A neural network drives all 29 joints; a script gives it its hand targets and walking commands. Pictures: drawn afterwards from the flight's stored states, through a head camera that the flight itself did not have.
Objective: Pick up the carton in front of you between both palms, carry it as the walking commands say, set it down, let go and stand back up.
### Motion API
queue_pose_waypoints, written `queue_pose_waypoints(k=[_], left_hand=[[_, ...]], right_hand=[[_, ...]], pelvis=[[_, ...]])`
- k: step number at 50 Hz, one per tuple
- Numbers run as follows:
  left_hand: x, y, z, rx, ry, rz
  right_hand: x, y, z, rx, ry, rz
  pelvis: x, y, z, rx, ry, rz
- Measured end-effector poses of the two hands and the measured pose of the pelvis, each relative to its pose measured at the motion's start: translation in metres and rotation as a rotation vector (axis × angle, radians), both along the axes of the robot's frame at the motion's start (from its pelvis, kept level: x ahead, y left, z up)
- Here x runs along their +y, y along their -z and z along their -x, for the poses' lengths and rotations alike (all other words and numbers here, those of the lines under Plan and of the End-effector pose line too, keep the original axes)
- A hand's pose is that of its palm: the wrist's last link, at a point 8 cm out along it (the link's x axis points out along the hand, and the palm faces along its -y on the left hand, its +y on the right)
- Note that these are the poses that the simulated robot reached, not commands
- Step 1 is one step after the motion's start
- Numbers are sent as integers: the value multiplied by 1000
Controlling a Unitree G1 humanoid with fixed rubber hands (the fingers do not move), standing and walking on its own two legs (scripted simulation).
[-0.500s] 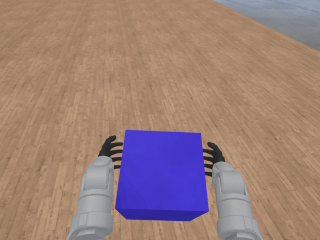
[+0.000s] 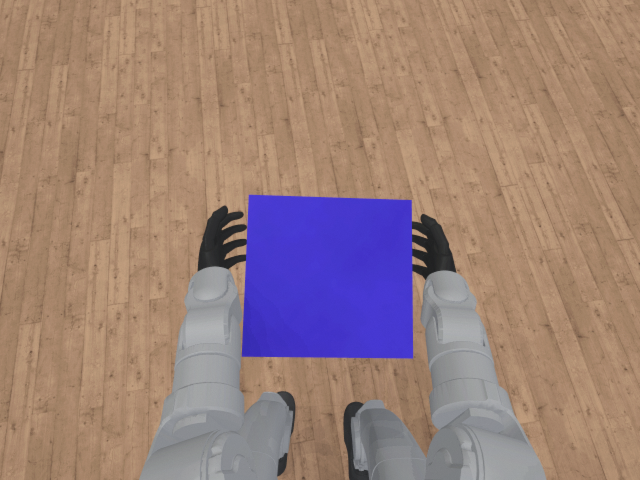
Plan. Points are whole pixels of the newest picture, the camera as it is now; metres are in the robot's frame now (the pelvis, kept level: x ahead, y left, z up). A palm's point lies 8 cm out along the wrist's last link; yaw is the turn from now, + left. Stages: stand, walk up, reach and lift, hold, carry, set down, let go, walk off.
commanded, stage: set down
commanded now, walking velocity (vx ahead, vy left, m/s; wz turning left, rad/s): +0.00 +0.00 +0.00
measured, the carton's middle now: (323, 278) +0.37 +0.01 -0.16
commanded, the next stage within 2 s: none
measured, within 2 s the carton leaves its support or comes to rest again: neither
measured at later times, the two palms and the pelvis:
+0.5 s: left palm (238, 272) +0.38 +0.16 -0.20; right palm (408, 263) +0.42 -0.13 -0.21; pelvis -0.03 -0.01 -0.14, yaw +0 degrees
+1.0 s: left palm (252, 283) +0.41 +0.16 -0.36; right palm (387, 264) +0.47 -0.13 -0.37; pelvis -0.06 -0.01 -0.26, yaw +1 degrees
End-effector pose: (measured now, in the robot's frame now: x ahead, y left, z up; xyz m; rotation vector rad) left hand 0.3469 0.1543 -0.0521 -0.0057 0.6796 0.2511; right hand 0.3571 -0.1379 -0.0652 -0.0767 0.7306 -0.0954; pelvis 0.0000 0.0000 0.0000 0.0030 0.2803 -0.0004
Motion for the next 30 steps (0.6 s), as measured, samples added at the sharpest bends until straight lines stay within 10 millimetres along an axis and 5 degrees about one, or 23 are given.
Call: queue_pose_waypoints(k=[6,17,30], left_hand=[[-2,49,-7,-52,-55,20],[-2,98,-29,-72,-78,43],[3,179,-43,-42,-110,28]], right_hand=[[1,51,-13,-43,21,-24],[0,100,-46,-56,5,-37],[6,181,-72,-27,-56,-13]], pelvis=[[-4,34,8,195,6,-2],[-7,94,24,356,14,-11],[-9,165,39,463,10,-14]])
